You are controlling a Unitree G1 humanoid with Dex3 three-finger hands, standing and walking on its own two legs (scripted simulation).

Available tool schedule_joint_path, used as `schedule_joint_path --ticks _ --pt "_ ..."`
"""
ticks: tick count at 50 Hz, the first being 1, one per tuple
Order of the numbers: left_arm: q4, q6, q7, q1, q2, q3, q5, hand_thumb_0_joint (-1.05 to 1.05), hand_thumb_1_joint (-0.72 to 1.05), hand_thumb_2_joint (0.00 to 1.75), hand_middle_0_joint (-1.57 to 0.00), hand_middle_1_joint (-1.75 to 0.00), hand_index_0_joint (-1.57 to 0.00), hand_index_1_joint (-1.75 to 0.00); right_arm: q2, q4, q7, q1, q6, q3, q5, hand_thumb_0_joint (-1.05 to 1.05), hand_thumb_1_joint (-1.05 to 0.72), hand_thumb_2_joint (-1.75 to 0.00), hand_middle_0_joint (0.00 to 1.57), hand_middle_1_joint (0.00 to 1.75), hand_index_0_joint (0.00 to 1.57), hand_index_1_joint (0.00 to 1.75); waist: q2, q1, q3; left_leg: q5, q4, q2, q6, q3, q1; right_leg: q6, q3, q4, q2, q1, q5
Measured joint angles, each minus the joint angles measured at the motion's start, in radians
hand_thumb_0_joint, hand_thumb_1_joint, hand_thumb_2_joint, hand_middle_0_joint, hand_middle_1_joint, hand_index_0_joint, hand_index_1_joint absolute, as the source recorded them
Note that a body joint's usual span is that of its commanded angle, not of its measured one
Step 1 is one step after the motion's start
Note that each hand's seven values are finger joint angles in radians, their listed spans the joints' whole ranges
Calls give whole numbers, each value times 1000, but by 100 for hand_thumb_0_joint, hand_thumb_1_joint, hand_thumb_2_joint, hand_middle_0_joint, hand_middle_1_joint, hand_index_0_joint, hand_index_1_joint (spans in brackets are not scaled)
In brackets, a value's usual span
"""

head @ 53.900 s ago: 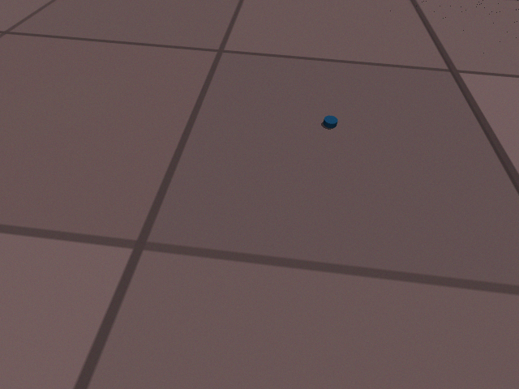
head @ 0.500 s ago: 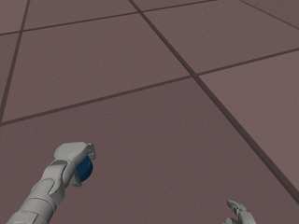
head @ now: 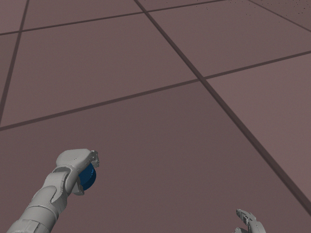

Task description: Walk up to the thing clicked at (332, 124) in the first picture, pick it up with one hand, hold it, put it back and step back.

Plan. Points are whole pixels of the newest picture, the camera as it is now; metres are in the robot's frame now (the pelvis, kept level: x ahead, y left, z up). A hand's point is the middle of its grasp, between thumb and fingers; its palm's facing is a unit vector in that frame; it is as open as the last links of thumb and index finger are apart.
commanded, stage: hold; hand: left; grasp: from above
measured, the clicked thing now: (80, 175) +0.30 +0.23 -0.08
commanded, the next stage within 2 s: crouch in 0.04 s
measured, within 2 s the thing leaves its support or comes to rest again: neither
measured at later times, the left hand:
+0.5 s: hand (87, 184) +0.29 +0.22 -0.12, palm faces -0.49 -0.01 -0.87, open 10.0 cm
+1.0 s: hand (107, 186) +0.38 +0.22 -0.36, palm faces -0.45 +0.02 -0.89, open 9.8 cm
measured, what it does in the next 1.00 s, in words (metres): lowers itself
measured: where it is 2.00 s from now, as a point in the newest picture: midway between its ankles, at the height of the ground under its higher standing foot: outside the picture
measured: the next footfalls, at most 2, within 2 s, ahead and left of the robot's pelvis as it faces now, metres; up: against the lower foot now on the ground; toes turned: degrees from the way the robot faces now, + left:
none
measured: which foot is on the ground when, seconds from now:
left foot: down 0.00-1.00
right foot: down 0.00-1.00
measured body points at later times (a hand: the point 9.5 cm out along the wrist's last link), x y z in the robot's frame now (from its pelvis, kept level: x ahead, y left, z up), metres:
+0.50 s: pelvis -0.02 +0.00 -0.02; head +0.04 +0.00 +0.42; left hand +0.31 +0.22 -0.07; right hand +0.11 -0.27 -0.14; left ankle +0.01 +0.13 -0.74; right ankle +0.02 -0.14 -0.74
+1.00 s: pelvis -0.07 +0.01 -0.23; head +0.12 +0.02 +0.18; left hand +0.40 +0.22 -0.31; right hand -0.05 -0.26 -0.36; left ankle +0.01 +0.13 -0.74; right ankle +0.01 -0.14 -0.74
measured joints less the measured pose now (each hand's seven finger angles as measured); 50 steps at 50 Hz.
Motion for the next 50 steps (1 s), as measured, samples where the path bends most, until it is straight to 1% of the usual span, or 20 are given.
schedule_joint_path --ticks 4,11,15,20,23,29,33,35,38,40,43,50 --pt "2 -14 3 2 0 -4 6 2 -3 54 -51 -65 -68 -67 -1 -1 -1 5 1 -1 -2 1 -91 -90 20 30 21 30 -3 3 3 0 -1 0 -1 -1 0 0 -1 -1 0 1 0" --pt "32 -5 49 -21 -7 -3 15 2 -3 54 -51 -65 -68 -67 -3 9 3 10 3 -5 -5 1 -91 -90 20 30 21 30 1 3 1 1 -2 0 -2 -4 1 -1 -4 -3 0 3 0" --pt "78 -3 70 -38 -15 3 18 2 -3 56 -50 -66 -67 -68 -1 8 8 9 6 -5 -8 1 -90 -90 20 30 21 30 -1 -8 0 2 2 0 -2 -6 -10 -2 -6 3 0 -8 -1" --pt "171 -35 110 -69 -21 5 43 3 -5 58 -50 -66 -67 -69 0 2 15 8 7 -2 -16 1 -90 -90 20 30 21 30 -21 -25 2 -9 49 -1 -3 -14 -78 -3 -12 52 0 -74 -15" --pt "245 -66 159 -108 -21 12 73 2 -5 59 -51 -66 -67 -69 -3 2 22 6 2 -2 -29 1 -90 -90 20 30 21 30 -37 -36 -9 -39 142 1 -6 -22 -189 -5 -16 140 1 -180 -44" --pt "383 -93 304 -224 -17 33 170 2 -5 58 -51 -67 -68 -70 -26 -1 44 22 -14 -26 -60 1 -90 -90 20 30 21 30 -48 -59 -76 -145 454 8 -11 -43 -535 -2 -26 431 9 -513 -145" --pt "471 -82 372 -323 -5 56 201 2 -5 56 -51 -67 -68 -70 -35 15 43 24 -25 -36 -74 1 -91 -90 20 30 21 30 -39 -87 -111 -215 658 9 -9 -53 -760 4 -28 623 13 -730 -208" --pt "517 -67 392 -376 4 68 197 1 -4 55 -51 -67 -69 -69 -33 25 41 26 -33 -38 -80 1 -91 -90 20 30 21 30 -35 -103 -124 -240 744 9 -6 -56 -863 6 -27 706 15 -832 -230" --pt "555 -41 401 -440 18 86 180 1 -3 54 -51 -66 -69 -69 -23 36 38 37 -46 -39 -90 1 -91 -90 20 30 21 30 -23 -124 -141 -270 861 10 -1 -61 -1007 9 -27 816 17 -973 -257" --pt "561 -28 398 -471 26 97 167 1 -3 53 -51 -66 -70 -68 -14 43 36 47 -52 -37 -96 1 -91 -90 20 30 21 30 -15 -137 -151 -288 930 8 2 -63 -1093 10 -26 882 18 -1056 -274" --pt "579 -18 392 -512 36 117 158 0 -3 51 -52 -65 -71 -67 1 54 35 59 -55 -32 -104 1 -91 -90 20 30 21 30 -4 -154 -160 -311 1024 7 6 -65 -1203 12 -23 974 19 -1165 -296" --pt "642 -21 367 -582 65 156 153 0 -3 50 -55 -62 -73 -64 29 54 45 69 -63 -5 -113 1 -90 -89 20 30 21 30 18 -187 -172 -352 1207 2 10 -70 -1417 13 -19 1156 20 -1377 -339"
